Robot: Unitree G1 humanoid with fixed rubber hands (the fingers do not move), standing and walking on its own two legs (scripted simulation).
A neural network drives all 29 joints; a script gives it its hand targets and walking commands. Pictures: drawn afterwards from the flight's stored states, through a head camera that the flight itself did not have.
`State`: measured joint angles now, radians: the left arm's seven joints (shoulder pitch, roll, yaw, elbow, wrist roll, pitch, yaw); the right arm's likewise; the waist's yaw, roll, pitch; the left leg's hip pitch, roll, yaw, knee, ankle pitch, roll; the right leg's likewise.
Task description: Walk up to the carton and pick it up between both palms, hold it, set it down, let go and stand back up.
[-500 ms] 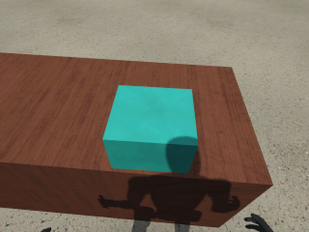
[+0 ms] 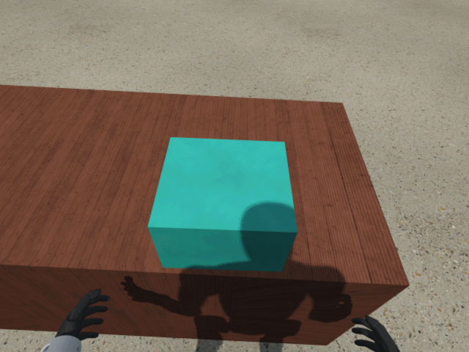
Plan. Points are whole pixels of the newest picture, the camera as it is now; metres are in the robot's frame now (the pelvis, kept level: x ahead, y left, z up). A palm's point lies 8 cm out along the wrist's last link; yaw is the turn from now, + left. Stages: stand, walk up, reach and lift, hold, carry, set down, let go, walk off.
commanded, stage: reach and lift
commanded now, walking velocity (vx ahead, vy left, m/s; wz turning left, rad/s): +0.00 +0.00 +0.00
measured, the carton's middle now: (225, 203) +0.43 +0.03 -0.05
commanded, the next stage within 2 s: none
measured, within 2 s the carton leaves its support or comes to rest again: neither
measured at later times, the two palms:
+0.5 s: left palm (70, 320) +0.18 +0.27 -0.03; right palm out of the picture +0.15 -0.24 -0.06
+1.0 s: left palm (74, 300) +0.20 +0.26 -0.01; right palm (375, 327) +0.19 -0.23 -0.05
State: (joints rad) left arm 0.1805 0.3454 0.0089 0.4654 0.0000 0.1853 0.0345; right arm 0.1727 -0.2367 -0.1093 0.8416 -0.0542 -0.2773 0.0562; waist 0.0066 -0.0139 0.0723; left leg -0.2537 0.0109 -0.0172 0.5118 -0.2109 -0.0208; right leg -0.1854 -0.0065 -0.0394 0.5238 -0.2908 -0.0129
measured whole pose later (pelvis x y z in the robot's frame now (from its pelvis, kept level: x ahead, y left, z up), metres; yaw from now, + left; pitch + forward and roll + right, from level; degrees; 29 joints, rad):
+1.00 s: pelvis +0.02 +0.00 +0.01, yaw +0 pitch -1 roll +0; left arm 0.21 0.33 0.01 0.54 -0.18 -0.45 0.01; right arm 0.17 -0.16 -0.05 0.79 0.22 -0.51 0.06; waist 0.01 -0.01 0.01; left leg -0.23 0.01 -0.01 0.45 -0.20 -0.02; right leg -0.16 -0.01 -0.04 0.45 -0.28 -0.01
